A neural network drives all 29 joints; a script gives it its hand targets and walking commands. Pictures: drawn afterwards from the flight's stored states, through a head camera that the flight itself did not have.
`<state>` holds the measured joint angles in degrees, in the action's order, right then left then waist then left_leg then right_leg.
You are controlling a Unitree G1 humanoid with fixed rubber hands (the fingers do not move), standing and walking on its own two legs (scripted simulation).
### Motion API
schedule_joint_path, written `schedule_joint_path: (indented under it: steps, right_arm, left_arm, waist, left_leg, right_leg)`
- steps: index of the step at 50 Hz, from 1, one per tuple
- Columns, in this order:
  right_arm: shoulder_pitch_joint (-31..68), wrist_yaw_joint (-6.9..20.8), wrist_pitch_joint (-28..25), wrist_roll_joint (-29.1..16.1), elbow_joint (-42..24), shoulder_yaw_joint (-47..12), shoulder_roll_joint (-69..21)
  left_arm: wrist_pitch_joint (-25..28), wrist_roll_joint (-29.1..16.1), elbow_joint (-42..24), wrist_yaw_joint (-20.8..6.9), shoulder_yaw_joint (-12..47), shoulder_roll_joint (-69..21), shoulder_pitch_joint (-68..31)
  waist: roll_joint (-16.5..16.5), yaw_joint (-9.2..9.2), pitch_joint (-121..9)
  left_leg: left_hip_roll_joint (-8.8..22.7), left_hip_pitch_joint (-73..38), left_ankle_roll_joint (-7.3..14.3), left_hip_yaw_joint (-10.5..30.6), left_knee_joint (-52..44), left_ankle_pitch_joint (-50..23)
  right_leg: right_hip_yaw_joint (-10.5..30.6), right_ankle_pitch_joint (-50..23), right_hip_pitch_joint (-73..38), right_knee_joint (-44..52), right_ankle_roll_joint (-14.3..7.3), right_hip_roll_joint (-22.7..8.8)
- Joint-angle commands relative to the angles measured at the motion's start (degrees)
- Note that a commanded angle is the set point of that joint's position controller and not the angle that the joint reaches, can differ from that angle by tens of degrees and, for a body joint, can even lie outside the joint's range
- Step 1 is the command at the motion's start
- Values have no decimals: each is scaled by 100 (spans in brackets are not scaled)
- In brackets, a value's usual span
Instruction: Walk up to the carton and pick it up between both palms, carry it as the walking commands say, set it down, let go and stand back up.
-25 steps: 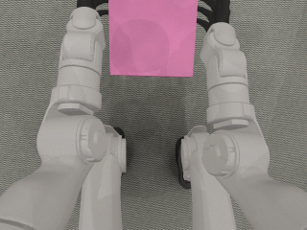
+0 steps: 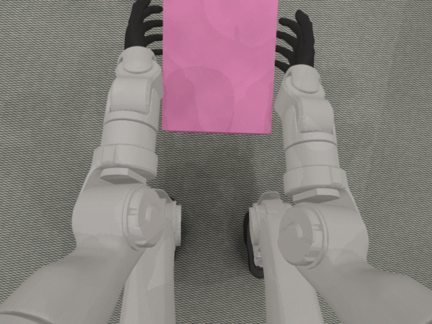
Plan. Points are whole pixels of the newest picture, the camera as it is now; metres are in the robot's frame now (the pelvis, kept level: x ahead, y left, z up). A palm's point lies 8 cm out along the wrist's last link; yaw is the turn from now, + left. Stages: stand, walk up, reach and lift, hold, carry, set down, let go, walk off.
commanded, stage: reach and lift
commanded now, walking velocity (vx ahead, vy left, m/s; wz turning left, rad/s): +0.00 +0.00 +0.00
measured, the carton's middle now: (217, 71) +0.53 +0.02 -0.15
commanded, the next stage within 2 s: none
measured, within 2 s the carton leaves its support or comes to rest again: neither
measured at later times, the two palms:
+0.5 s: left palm (127, 42) +0.50 +0.14 +0.00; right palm (323, 65) +0.49 -0.10 +0.00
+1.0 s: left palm (103, 22) +0.48 +0.14 +0.08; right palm (360, 55) +0.47 -0.10 +0.08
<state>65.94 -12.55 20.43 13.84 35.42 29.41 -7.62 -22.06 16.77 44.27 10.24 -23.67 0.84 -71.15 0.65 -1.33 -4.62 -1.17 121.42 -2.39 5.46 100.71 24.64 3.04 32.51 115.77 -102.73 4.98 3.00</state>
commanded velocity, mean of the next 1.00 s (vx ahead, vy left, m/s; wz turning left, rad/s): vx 0.00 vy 0.00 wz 0.00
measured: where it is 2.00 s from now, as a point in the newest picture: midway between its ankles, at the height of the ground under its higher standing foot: (212, 249)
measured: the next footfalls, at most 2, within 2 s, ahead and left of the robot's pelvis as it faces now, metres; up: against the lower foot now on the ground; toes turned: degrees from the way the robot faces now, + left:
none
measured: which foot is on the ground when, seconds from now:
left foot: down 0.00-1.00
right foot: down 0.00-1.00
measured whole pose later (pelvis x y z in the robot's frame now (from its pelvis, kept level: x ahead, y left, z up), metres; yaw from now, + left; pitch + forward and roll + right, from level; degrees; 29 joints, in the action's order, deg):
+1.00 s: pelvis +0.02 +0.00 +0.11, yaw +2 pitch +36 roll -3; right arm 50.7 -6.1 21.0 18.1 33.5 31.5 -11.8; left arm -21.1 21.2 41.3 9.0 -26.4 -6.2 -56.4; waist 0.2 -2.1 -9.8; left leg -1.1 94.4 -1.6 4.7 80.1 22.1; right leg 3.5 28.9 89.2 -81.5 4.2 1.7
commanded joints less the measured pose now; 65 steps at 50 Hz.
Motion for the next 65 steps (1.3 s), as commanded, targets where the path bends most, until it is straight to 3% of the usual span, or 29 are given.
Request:
schedule_joint_path:
  steps: [1, 19, 50, 65]
  right_arm:
    - [3987, 2272, -71, -939, 497, -3135, -5461]
    - [3584, 2249, 7, -745, 459, -3000, -5748]
    - [2490, 2396, -62, -518, 374, -2997, -6006]
    - [1827, 2486, -147, -479, 274, -3225, -6135]
  left_arm:
    - [173, -921, 438, -2097, 2537, -6205, -3130]
    - [125, -748, 589, -2125, 2337, -6461, -2683]
    - [157, -498, 608, -2113, 2419, -7014, -1416]
    - [220, -437, 455, -2140, 2644, -7252, -728]
  waist:
    - [-586, -24, -6389]
    - [-427, -43, -5980]
    - [-464, -126, -5247]
    - [-420, -117, -5069]
  left_leg:
    - [-774, -4968, -3, -947, -791, -1488]
    - [-837, -5246, 47, -967, -1517, -996]
    - [-888, -6780, 67, -723, -2925, -1138]
    - [-848, -7723, 67, -569, -3634, -1645]
  right_leg:
    - [-922, -1353, -2125, 1162, -233, 829]
    - [-784, -1037, -2929, 1920, -219, 834]
    - [-638, -1229, -4168, 3252, -248, 808]
    - [-576, -1734, -4962, 3956, -257, 774]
